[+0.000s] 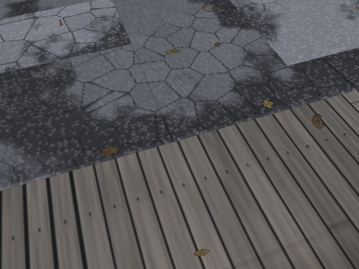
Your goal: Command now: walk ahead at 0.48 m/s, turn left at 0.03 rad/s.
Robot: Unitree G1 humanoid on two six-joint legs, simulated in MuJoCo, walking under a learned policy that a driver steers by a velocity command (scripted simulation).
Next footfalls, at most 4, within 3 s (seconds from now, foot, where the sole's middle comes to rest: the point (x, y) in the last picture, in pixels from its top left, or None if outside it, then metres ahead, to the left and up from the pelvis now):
0.24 left None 0.33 0.15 -0.78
0.74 right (202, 235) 0.63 0.00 -0.78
1.24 left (112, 207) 0.74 0.38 -0.78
1.76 right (133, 137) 1.12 0.34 -0.78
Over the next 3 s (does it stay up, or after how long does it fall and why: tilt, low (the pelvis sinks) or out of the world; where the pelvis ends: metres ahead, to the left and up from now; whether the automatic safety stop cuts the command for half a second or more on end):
stays up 1.11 0.50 -0.02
